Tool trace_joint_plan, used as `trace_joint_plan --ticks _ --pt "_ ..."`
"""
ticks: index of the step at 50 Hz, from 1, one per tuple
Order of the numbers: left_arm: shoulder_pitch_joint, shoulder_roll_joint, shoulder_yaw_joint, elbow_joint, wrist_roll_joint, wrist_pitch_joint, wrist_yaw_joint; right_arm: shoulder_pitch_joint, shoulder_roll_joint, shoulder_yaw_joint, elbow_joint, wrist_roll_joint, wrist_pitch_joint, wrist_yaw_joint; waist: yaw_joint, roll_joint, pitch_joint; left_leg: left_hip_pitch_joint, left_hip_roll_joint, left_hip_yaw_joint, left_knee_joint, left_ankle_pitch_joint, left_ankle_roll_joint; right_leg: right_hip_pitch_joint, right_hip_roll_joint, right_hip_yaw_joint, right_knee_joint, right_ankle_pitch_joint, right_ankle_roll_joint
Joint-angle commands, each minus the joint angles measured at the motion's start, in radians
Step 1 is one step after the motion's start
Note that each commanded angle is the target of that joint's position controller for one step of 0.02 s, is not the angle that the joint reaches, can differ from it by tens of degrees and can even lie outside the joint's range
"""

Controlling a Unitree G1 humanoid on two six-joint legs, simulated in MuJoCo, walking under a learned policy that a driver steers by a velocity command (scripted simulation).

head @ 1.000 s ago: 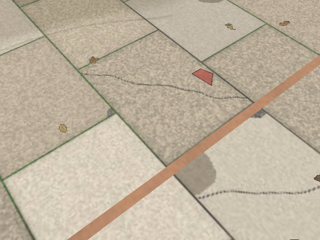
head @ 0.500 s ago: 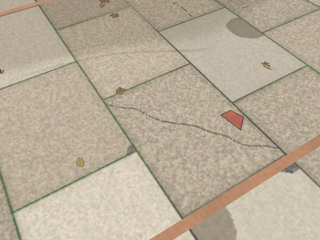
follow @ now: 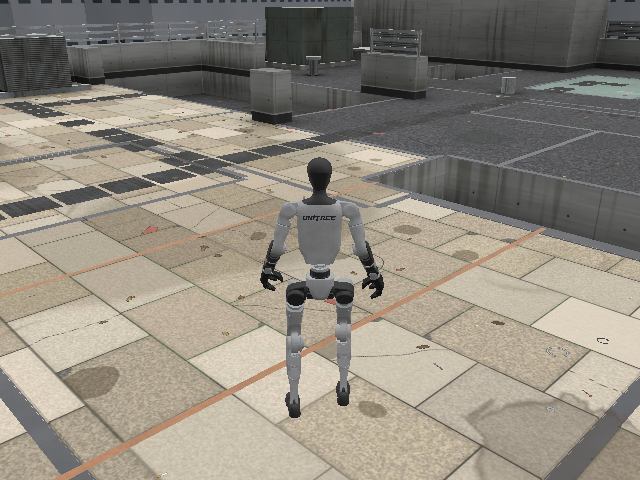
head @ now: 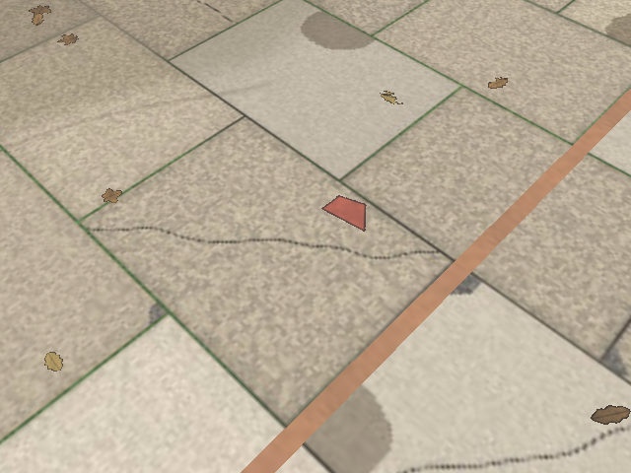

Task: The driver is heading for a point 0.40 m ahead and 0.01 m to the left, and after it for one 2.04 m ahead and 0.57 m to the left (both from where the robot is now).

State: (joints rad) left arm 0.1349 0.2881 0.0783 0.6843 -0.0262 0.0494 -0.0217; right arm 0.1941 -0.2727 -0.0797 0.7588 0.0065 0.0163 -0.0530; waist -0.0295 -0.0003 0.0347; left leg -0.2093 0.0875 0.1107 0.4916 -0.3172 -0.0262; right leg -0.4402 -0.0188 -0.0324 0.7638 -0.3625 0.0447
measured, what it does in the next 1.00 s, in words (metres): walks ahead: right foot, then left foot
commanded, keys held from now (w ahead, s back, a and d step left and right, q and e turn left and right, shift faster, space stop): e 0.14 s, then no key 0.12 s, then q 0.06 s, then w+q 0.68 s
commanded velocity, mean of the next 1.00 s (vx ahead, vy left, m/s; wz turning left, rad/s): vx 0.23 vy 0.00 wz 0.11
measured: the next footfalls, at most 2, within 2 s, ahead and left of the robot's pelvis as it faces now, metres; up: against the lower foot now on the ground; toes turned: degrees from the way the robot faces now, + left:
right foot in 0.06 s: +0.05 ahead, -0.12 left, +0.00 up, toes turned -4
left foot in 0.48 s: +0.05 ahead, +0.09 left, +0.00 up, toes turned -6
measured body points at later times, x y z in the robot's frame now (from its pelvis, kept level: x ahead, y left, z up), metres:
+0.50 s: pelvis +0.03 -0.01 -0.01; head +0.03 +0.00 +0.44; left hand +0.22 +0.22 -0.11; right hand +0.09 -0.30 -0.11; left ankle +0.02 +0.10 -0.74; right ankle +0.01 -0.12 -0.74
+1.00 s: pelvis +0.22 -0.06 +0.00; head +0.24 -0.06 +0.45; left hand +0.35 +0.23 -0.08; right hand +0.32 -0.33 -0.12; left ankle +0.08 +0.07 -0.65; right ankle +0.27 -0.16 -0.74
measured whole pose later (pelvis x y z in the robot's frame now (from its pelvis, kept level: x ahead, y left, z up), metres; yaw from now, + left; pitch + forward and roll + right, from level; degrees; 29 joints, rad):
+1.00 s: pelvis +0.22 -0.06 +0.00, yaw +10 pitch +2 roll -1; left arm 0.15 0.27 0.06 0.69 0.00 -0.11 -0.02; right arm 0.37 -0.30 -0.07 0.73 0.04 -0.04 -0.02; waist -0.03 0.03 0.01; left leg -0.38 0.00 -0.11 1.14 -0.42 0.02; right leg -0.33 0.02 -0.03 0.49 -0.21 -0.02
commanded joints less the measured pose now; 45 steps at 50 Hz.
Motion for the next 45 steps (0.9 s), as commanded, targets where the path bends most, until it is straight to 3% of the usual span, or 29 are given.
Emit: trace_joint_plan --ticks 1,2,3,4,5,6,8,11,13,16,17,20,23,24,25,26,27,28,30,32,34,36,39,42,43,44,45 --pt "0.012 0.081 0.027 -0.082 0.003 -0.008 -0.012 -0.015 -0.196 -0.053 -0.046 0.023 -0.012 0.004 0.024 0.176 -0.1 0.096 0.208 -0.107 -0.003 0.516 0.165 0.103 0.044 -0.076 -0.234 0.134 -0.049" --pt "0.06 0.105 0.041 -0.068 0.009 -0.008 -0.002 0.024 -0.171 -0.046 -0.027 0.022 -0.019 0.01 0.039 0.127 -0.116 0.038 0.17 -0.059 0.092 0.446 0.112 0.225 0.063 -0.052 -0.333 0.251 -0.081" --pt "0.117 0.2 0.071 -0.072 0.009 -0.01 0.015 0.054 -0.131 -0.036 -0.031 -0.01 -0.027 0.017 0.044 -0.062 -0.163 -0.161 0.093 0.024 0.33 0.208 0.019 0.442 -0.08 0.165 -0.351 0.608 -0.146" --pt "0.134 0.307 0.084 -0.099 0.036 -0.019 0.021 0.002 -0.067 -0.009 -0.102 -0.05 -0.036 0.019 0.045 -0.309 -0.191 -0.468 -0.068 -0.005 0.604 -0.386 -0.06 0.547 -0.361 0.564 -0.35 0.945 -0.377" --pt "0.175 0.247 0.067 -0.092 0.052 -0.042 0.01 -0.076 -0.115 -0.022 -0.11 -0.026 -0.039 0.019 0.118 -0.179 -0.268 -0.477 -0.069 -0.172 0.757 -0.409 -0.058 0.503 -0.389 0.583 -0.383 0.861 -0.456" --pt "0.117 0.218 0.055 -0.093 0.048 -0.058 0.009 -0.09 -0.134 -0.027 -0.113 -0.001 -0.033 0.018 0.087 -0.137 -0.199 -0.495 -0.052 -0.19 0.786 -0.326 -0.043 0.449 -0.328 0.482 -0.391 0.763 -0.407" --pt "0.005 0.157 0.038 -0.104 0.014 -0.058 0.024 -0.066 -0.148 -0.036 -0.084 -0.014 -0.019 0.0 0.035 -0.075 -0.134 -0.478 -0.024 -0.197 0.702 -0.168 -0.038 0.346 -0.231 0.364 -0.401 0.599 -0.301" --pt "-0.023 0.136 0.024 -0.109 0.027 -0.049 0.037 -0.007 -0.117 -0.031 -0.065 -0.013 -0.011 0.003 0.003 -0.107 -0.157 -0.347 -0.053 -0.164 0.627 -0.06 -0.051 0.253 -0.174 0.283 -0.415 0.583 -0.285" --pt "-0.012 0.131 0.021 -0.101 0.028 -0.049 0.043 -0.02 -0.09 -0.018 -0.069 -0.009 -0.01 0.005 0.015 -0.119 -0.155 -0.317 -0.052 -0.161 0.507 -0.037 -0.056 0.252 -0.164 0.275 -0.419 0.522 -0.282" --pt "-0.027 0.087 0.001 -0.086 0.041 -0.05 0.044 -0.027 -0.061 0.0 -0.062 -0.01 -0.008 0.018 0.032 -0.14 -0.152 -0.19 -0.027 -0.153 0.322 -0.01 -0.05 0.205 -0.16 0.247 -0.429 0.364 -0.274" --pt "-0.001 0.072 -0.006 -0.067 0.045 -0.052 0.04 -0.021 -0.061 0.004 -0.058 -0.008 -0.009 0.026 0.044 -0.145 -0.158 -0.14 -0.026 -0.138 0.27 -0.002 -0.044 0.186 -0.157 0.249 -0.454 0.196 -0.273" --pt "0.036 0.16 0.013 -0.037 0.036 -0.054 0.027 -0.036 -0.107 -0.003 -0.072 0.01 -0.022 0.041 0.067 -0.174 -0.055 -0.133 -0.072 -0.071 0.202 -0.057 0.005 0.132 -0.192 0.338 -0.519 -0.236 -0.27" --pt "0.021 0.143 0.005 -0.027 0.017 -0.065 0.03 0.04 -0.079 0.005 -0.036 0.012 -0.051 0.049 0.021 -0.11 -0.009 -0.028 -0.089 -0.055 0.02 -0.045 0.084 0.093 -0.179 0.326 -0.479 -0.326 -0.23" --pt "-0.009 0.111 -0.004 -0.034 0.017 -0.073 0.032 0.096 -0.082 0.005 -0.015 0.011 -0.06 0.05 -0.002 -0.079 -0.004 0.027 -0.057 -0.117 -0.027 -0.057 0.119 0.053 -0.145 0.28 -0.402 -0.283 -0.2" --pt "-0.053 0.051 -0.019 -0.059 0.026 -0.084 0.03 0.191 -0.115 0.0 0.007 0.008 -0.07 0.047 -0.022 0.051 -0.026 0.122 0.075 -0.324 -0.123 -0.113 0.176 -0.049 -0.062 0.164 -0.168 -0.187 -0.143" --pt "-0.085 0.052 -0.013 -0.103 0.014 -0.112 0.028 0.242 -0.235 -0.036 0.024 0.008 -0.076 0.055 -0.017 0.283 0.027 0.172 0.228 -0.693 -0.273 -0.294 0.308 -0.261 0.094 -0.025 0.044 -0.146 -0.074" --pt "-0.146 0.113 0.004 -0.115 -0.003 -0.135 0.028 0.25 -0.211 -0.031 0.007 -0.009 -0.09 0.058 -0.06 0.244 0.08 0.187 0.289 -0.836 -0.347 -0.294 0.365 -0.381 0.059 0.072 0.183 -0.228 -0.071" --pt "-0.129 0.121 0.011 -0.109 -0.014 -0.148 0.019 0.221 -0.174 -0.021 0.001 -0.014 -0.101 0.053 -0.029 0.193 0.082 0.214 0.268 -0.769 -0.327 -0.255 0.338 -0.419 0.016 0.112 0.239 -0.148 -0.079" --pt "-0.121 0.102 0.01 -0.089 0.012 -0.159 0.006 0.201 -0.149 -0.016 -0.014 0.01 -0.102 0.045 -0.023 0.116 0.05 0.267 0.195 -0.631 -0.316 -0.129 0.286 -0.438 -0.008 0.101 0.214 -0.002 -0.074" --pt "-0.145 0.067 0.006 -0.088 0.025 -0.166 -0.005 0.217 -0.117 -0.008 -0.015 0.014 -0.089 0.033 -0.025 0.106 0.016 0.25 0.128 -0.51 -0.316 0.048 0.253 -0.354 -0.003 0.076 0.116 0.117 -0.047" --pt "-0.167 0.029 -0.005 -0.088 0.021 -0.166 -0.014 0.222 -0.12 -0.011 -0.024 0.011 -0.078 0.024 -0.031 0.116 0.004 0.188 0.08 -0.423 -0.307 0.131 0.235 -0.251 0.023 0.049 -0.007 0.204 -0.021" --pt "-0.205 0.017 -0.01 -0.096 0.016 -0.165 -0.018 0.232 -0.149 -0.02 -0.031 0.012 -0.07 0.019 -0.045 0.131 0.014 0.11 0.063 -0.393 -0.298 0.142 0.228 -0.154 0.045 0.037 -0.115 0.252 -0.004" --pt "-0.222 0.048 -0.002 -0.107 0.003 -0.165 -0.02 0.248 -0.177 -0.032 -0.038 0.023 -0.064 0.022 -0.049 0.15 0.022 0.036 0.078 -0.429 -0.273 0.098 0.22 -0.032 0.054 0.048 -0.209 0.267 0.002" --pt "-0.142 0.099 0.019 -0.095 -0.006 -0.172 -0.012 0.211 -0.182 -0.037 -0.054 0.029 -0.061 0.024 0.01 0.171 0.009 0.024 0.101 -0.485 -0.212 0.116 0.188 0.1 0.041 0.066 -0.271 0.255 -0.025" --pt "-0.064 0.12 0.032 -0.074 -0.003 -0.174 -0.005 0.198 -0.162 -0.031 -0.063 0.024 -0.06 0.025 0.052 0.163 -0.027 0.005 0.071 -0.473 -0.136 0.187 0.166 0.209 0.045 0.056 -0.301 0.243 -0.045" --pt "0.054 0.157 0.049 -0.052 0.004 -0.177 0.004 0.185 -0.124 -0.02 -0.077 0.014 -0.062 0.029 0.11 0.138 -0.108 -0.053 0.011 -0.43 0.032 0.233 0.131 0.385 -0.007 0.094 -0.311 0.233 -0.081" --pt "0.24 0.23 0.064 -0.032 0.02 -0.173 0.016 0.189 -0.04 0.008 -0.11 -0.015 -0.064 0.03 0.168 -0.042 -0.289 -0.199 -0.069 -0.331 0.372 0.037 0.088 0.656 -0.221 0.315 -0.313 0.114 -0.148"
